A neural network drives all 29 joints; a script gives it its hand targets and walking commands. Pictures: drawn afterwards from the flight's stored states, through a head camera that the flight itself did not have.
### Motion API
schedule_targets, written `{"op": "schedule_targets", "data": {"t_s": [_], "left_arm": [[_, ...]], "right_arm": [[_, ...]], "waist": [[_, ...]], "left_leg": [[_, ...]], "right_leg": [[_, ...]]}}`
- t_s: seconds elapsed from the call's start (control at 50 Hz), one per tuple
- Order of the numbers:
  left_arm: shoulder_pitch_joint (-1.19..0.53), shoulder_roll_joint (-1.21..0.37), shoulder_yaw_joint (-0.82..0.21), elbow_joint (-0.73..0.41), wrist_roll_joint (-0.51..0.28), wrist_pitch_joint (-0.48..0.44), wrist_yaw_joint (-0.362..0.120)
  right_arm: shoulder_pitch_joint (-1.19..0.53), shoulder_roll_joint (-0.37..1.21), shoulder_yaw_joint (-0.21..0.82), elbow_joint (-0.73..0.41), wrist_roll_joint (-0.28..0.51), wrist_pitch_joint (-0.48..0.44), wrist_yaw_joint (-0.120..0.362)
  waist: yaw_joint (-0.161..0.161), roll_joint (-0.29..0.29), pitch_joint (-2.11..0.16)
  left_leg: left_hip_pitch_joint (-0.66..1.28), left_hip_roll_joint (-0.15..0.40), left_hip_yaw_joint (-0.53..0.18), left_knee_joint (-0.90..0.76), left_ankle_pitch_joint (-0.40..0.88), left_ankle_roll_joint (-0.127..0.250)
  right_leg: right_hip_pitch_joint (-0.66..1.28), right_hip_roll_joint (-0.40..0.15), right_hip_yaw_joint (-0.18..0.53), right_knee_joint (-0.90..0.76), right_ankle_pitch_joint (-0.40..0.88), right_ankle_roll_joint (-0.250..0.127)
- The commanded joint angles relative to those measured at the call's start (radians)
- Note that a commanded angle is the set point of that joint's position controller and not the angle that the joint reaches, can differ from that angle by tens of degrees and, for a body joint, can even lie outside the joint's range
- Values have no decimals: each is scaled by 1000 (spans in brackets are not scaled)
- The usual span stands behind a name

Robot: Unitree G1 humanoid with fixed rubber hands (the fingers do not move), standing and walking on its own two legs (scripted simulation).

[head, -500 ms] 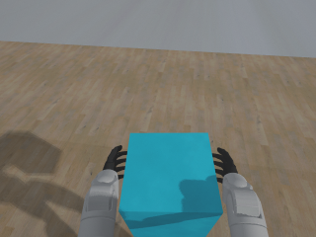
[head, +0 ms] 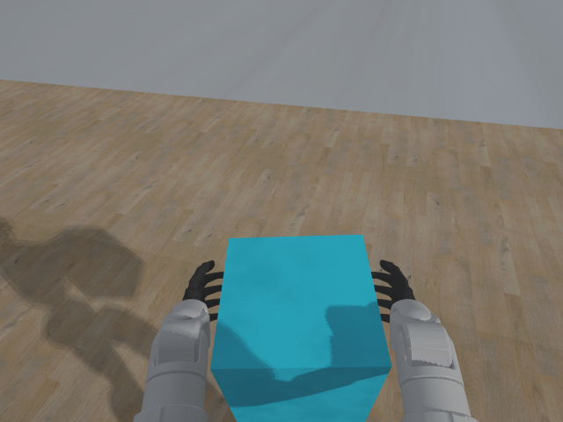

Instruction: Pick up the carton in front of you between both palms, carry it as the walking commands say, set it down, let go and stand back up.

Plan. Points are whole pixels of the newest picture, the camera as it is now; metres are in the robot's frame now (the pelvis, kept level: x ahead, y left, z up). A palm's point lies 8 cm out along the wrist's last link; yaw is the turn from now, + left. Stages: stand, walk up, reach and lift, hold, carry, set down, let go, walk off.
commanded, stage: set down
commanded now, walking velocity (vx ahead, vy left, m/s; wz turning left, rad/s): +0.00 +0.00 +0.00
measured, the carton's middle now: (298, 333) +0.30 +0.00 -0.04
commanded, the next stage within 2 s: none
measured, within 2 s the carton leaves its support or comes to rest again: neither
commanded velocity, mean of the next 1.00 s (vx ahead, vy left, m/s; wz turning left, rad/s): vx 0.00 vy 0.00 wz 0.00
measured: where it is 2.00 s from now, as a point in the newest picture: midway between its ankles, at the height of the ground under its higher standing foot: outside the picture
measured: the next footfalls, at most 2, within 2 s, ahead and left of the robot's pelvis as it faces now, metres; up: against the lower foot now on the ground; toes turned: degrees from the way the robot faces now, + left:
none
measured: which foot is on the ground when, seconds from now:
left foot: down 0.00-1.00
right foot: down 0.00-1.00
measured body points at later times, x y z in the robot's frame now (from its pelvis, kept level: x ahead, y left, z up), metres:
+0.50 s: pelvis -0.02 +0.01 -0.03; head +0.13 -0.01 +0.39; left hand +0.36 +0.14 -0.09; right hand +0.35 -0.16 -0.10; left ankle +0.01 +0.14 -0.74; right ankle +0.05 -0.11 -0.74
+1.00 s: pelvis -0.04 +0.02 -0.16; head +0.20 -0.01 +0.22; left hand +0.41 +0.14 -0.25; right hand +0.41 -0.17 -0.25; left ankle +0.01 +0.15 -0.74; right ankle +0.05 -0.11 -0.74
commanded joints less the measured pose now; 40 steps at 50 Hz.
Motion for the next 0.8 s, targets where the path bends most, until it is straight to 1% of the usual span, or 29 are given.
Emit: {"op": "schedule_targets", "data": {"t_s": [0.0, 0.04, 0.08, 0.14, 0.18, 0.22, 0.26, 0.3, 0.34, 0.38, 0.4, 0.44, 0.48, 0.54, 0.58, 0.6, 0.62, 0.66, 0.72, 0.78], "left_arm": [[-491, -925, -493, -10, -239, -38, -260], [-530, -913, -464, 21, -221, -47, -267], [-586, -906, -424, 73, -196, -62, -276], [-682, -884, -330, 174, -138, -97, -278], [-728, -856, -253, 234, -88, -123, -263], [-745, -816, -171, 280, -34, -151, -238], [-737, -765, -98, 311, 15, -182, -208], [-708, -709, -38, 331, 56, -224, -182], [-672, -665, -8, 341, 76, -282, -163], [-659, -663, -26, 336, 68, -351, -152], [-663, -680, -52, 329, 54, -388, -147], [-679, -730, -123, 321, 17, -458, -142], [-717, -778, -205, 309, -27, -518, -137], [-782, -853, -363, 252, -106, -575, -123], [-814, -883, -460, 195, -154, -587, -110], [-822, -892, -495, 173, -174, -587, -101], [-824, -897, -518, 162, -187, -582, -95], [-826, -905, -533, 157, -199, -563, -89], [-851, -914, -500, 194, -188, -519, -102], [-899, -909, -438, 251, -170, -476, -123]], "right_arm": [[-522, 959, 548, -17, 279, -44, 268], [-554, 967, 525, 17, 271, -48, 266], [-597, 970, 479, 77, 252, -59, 265], [-673, 949, 368, 191, 196, -89, 257], [-713, 907, 276, 262, 143, -112, 241], [-735, 841, 181, 315, 86, -142, 222], [-733, 764, 99, 346, 33, -181, 205], [-710, 688, 43, 364, -10, -230, 193], [-683, 633, 22, 373, -33, -293, 189], [-674, 624, 42, 373, -31, -367, 191], [-679, 638, 67, 371, -22, -406, 194], [-706, 679, 133, 371, 12, -479, 202], [-753, 718, 209, 368, 48, -541, 210], [-805, 768, 335, 333, 100, -598, 219], [-836, 779, 402, 285, 130, -611, 220], [-844, 782, 425, 266, 144, -611, 220], [-847, 781, 440, 255, 153, -606, 222], [-847, 778, 447, 257, 164, -587, 229], [-862, 776, 419, 298, 159, -547, 248], [-903, 782, 371, 351, 142, -505, 263]], "waist": [[21, -71, -226], [25, -76, -213], [23, -73, -192], [8, -65, -156], [-3, -57, -131], [-13, -49, -110], [-18, -43, -106], [-20, -39, -124], [-18, -37, -169], [-11, -36, -248], [-8, -33, -299], [-5, -28, -411], [-7, -25, -554], [-21, -29, -835], [-32, -34, -1027], [-36, -36, -1095], [-40, -36, -1138], [-48, -33, -1156], [-51, -23, -1073], [-45, -24, -979]], "left_leg": [[-210, -96, 29, -97, -30, 57], [-226, -97, 32, -87, -57, 61], [-248, -96, 33, -70, -91, 64], [-299, -96, 34, -29, -138, 66], [-340, -96, 34, 1, -156, 66], [-383, -98, 36, 31, -162, 63], [-431, -102, 39, 61, -149, 56], [-485, -107, 43, 96, -111, 47], [-544, -118, 49, 140, -58, 38], [-592, -132, 53, 187, 1, 28], [-611, -139, 54, 209, 33, 22], [-655, -149, 57, 260, 95, 9], [-700, -155, 58, 328, 162, -5], [-754, -158, 63, 440, 282, -29], [-772, -157, 61, 506, 358, -42], [-781, -157, 58, 533, 382, -46], [-792, -157, 57, 556, 389, -48], [-821, -160, 57, 590, 353, -51], [-925, -167, 69, 621, 194, -50], [-1055, -174, 84, 653, 41, -41]], "right_leg": [[262, 29, 72, -57, -25, 36], [255, 23, 78, -58, -69, 37], [231, 19, 85, -54, -138, 35], [185, 20, 92, -31, -213, 31], [153, 24, 92, -6, -228, 26], [115, 31, 84, 26, -214, 21], [70, 42, 71, 65, -163, 17], [9, 53, 54, 111, -84, 16], [-56, 61, 42, 170, 11, 16], [-115, 70, 37, 236, 102, 19], [-139, 74, 37, 269, 142, 20], [-187, 81, 40, 337, 213, 20], [-237, 88, 39, 417, 273, 19], [-282, 94, 30, 537, 395, 18], [-313, 98, 21, 605, 459, 20], [-341, 100, 15, 632, 467, 22], [-380, 103, 8, 652, 456, 26], [-488, 109, -5, 679, 376, 30], [-649, 114, -20, 708, 211, 30], [-764, 114, -30, 743, 76, 27]]}}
